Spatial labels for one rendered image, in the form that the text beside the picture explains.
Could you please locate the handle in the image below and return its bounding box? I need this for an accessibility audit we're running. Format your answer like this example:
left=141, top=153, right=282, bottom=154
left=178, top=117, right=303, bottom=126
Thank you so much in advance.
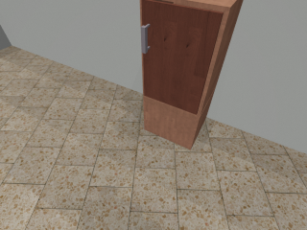
left=140, top=24, right=151, bottom=54

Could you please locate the cupboard door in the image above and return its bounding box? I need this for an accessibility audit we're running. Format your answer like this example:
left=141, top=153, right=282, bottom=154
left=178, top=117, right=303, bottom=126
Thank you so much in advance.
left=141, top=0, right=224, bottom=115

